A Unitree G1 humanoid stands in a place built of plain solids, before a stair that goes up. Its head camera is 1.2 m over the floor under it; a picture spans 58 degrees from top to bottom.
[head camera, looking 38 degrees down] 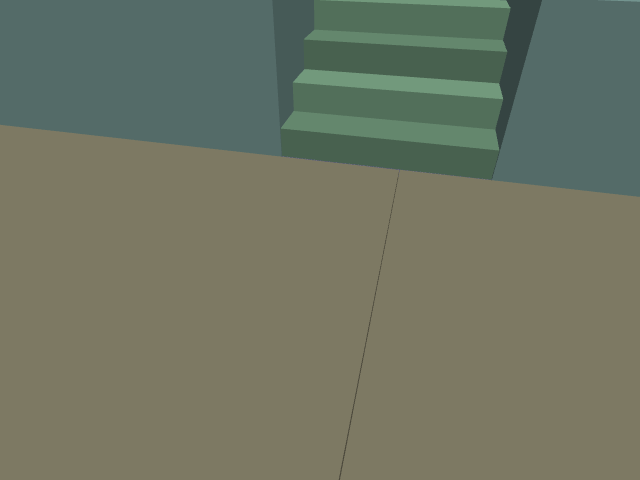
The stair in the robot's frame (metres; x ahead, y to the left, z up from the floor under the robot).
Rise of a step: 0.18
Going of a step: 0.27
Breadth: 1.20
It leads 13 degrees to the right of straight ahead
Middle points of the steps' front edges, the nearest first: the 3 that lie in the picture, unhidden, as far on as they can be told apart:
2.21 -0.36 0.18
2.47 -0.42 0.35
2.73 -0.48 0.53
